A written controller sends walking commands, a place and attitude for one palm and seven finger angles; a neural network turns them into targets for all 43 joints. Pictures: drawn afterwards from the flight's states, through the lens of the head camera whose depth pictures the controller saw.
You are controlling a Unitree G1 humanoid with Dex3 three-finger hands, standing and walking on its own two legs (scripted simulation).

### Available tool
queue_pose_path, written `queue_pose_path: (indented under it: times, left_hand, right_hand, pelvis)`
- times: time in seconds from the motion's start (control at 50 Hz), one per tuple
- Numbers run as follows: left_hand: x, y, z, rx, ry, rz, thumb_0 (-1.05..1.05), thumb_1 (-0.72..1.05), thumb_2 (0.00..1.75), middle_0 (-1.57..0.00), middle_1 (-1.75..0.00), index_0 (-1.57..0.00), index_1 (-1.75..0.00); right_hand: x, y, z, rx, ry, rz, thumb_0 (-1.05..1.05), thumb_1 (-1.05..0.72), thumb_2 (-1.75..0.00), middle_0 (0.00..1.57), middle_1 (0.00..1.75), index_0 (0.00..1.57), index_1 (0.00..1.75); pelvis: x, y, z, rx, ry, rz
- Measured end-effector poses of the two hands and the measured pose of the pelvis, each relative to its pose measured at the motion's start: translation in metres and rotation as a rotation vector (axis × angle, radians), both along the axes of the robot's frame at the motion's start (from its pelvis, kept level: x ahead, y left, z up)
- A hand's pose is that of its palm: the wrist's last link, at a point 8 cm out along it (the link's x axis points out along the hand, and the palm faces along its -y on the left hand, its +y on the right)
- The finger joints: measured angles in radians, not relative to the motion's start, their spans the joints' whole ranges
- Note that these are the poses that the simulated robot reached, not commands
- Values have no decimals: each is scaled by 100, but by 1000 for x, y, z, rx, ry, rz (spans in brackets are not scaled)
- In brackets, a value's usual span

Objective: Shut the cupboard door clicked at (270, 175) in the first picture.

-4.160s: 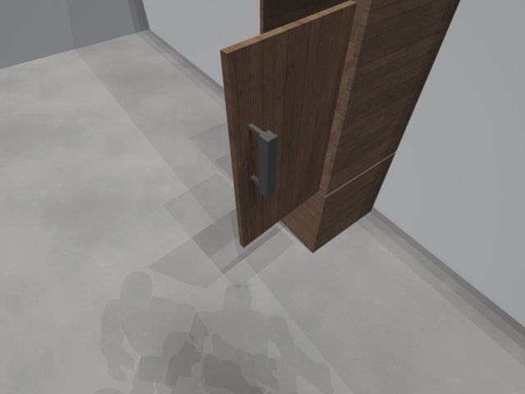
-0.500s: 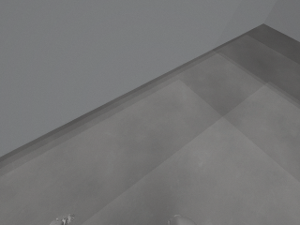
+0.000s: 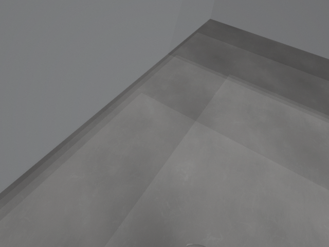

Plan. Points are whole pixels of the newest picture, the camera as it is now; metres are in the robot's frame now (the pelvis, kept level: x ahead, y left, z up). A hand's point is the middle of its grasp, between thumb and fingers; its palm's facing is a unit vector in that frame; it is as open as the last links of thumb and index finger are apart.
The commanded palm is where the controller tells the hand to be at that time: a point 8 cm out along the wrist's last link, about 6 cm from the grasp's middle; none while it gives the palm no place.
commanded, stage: walk around to get in front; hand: left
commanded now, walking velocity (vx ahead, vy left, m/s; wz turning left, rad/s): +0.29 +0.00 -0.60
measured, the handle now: out of the picture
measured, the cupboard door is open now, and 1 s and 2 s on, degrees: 95 95 95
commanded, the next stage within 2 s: walk to a spot facing it in 1.18 s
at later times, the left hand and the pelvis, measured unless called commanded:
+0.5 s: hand (146, 194) +0.29 +0.07 -0.15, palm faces -0.30 -0.94 -0.19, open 7.4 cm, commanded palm none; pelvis +0.14 -0.08 +0.01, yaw -16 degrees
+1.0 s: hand (181, 136) +0.52 -0.04 -0.16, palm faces -0.47 -0.86 -0.20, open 7.4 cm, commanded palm none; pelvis +0.34 -0.17 +0.00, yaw -27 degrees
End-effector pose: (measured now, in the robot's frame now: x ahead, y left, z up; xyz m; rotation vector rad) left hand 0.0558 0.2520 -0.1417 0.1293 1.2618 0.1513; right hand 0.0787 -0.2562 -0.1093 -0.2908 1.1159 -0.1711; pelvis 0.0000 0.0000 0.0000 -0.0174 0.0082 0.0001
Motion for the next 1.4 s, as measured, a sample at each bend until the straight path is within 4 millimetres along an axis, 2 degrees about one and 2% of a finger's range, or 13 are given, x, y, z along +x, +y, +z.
queue_pose_path:
  times: [0.16,0.28,0.34,0.4,0.5,0.68,0.74,0.82,1.0,1.06,1.14,1.32,1.4]
  left_hand:
    - [99,-25,22,-14,-76,-151,1,91,90,-20,-30,-20,-30]
    - [196,-79,22,8,-142,-318,1,91,90,-19,-30,-20,-30]
    - [232,-104,16,22,-224,-345,0,90,90,-20,-30,-20,-30]
    - [240,-120,18,24,-203,-349,0,91,90,-20,-30,-20,-30]
    - [237,-136,17,2,-87,-367,0,91,90,-20,-30,-20,-30]
    - [270,-116,-8,-5,48,-329,0,91,90,-20,-30,-21,-30]
    - [299,-119,-9,8,69,-358,0,91,90,-20,-30,-20,-30]
    - [352,-143,6,1,27,-397,1,91,90,-20,-30,-20,-30]
    - [479,-248,14,-7,-110,-560,0,91,90,-19,-30,-20,-30]
    - [502,-275,12,-9,-152,-548,0,91,90,-20,-30,-20,-30]
    - [506,-289,13,-10,-103,-512,0,91,90,-20,-30,-20,-30]
    - [524,-278,-9,5,104,-461,-1,92,90,-20,-30,-21,-30]
    - [549,-283,-18,24,149,-463,0,92,90,-20,-30,-20,-30]
  right_hand:
    - [-69,-4,1,46,195,-173,0,-90,-90,21,30,20,30]
    - [-111,-20,-17,103,334,-336,1,-90,-90,21,30,20,30]
    - [-112,-36,-33,126,392,-383,1,-90,-90,21,30,20,30]
    - [-78,-55,-32,114,352,-401,1,-90,-90,21,30,20,30]
    - [17,-82,-13,89,142,-392,1,-91,-90,20,30,20,30]
    - [165,-97,-3,33,-110,-330,0,-91,-90,20,30,20,30]
    - [175,-94,-2,42,-97,-357,0,-91,-90,20,30,20,30]
    - [163,-86,-4,87,11,-420,0,-91,-90,21,30,20,30]
    - [104,-100,-27,187,294,-625,0,-92,-90,21,30,20,30]
    - [107,-115,-34,207,370,-647,1,-91,-90,21,30,20,30]
    - [156,-148,-23,181,323,-640,1,-91,-90,20,30,20,30]
    - [327,-215,-14,104,44,-543,1,-91,-90,20,30,20,30]
    - [371,-225,-18,84,1,-530,0,-91,-90,20,30,20,30]
  pelvis:
    - [37,-15,14,-6,8,-112]
    - [75,-47,1,8,8,-195]
    - [91,-66,-14,25,-7,-214]
    - [108,-74,-7,13,-18,-234]
    - [142,-84,8,19,-6,-287]
    - [227,-86,-5,-10,-8,-366]
    - [249,-93,-3,11,-10,-393]
    - [277,-108,9,17,2,-419]
    - [341,-170,-1,37,-9,-479]
    - [359,-189,-6,21,-22,-475]
    - [387,-208,5,12,-19,-469]
    - [472,-235,0,-16,-15,-490]
    - [502,-245,-7,4,-22,-487]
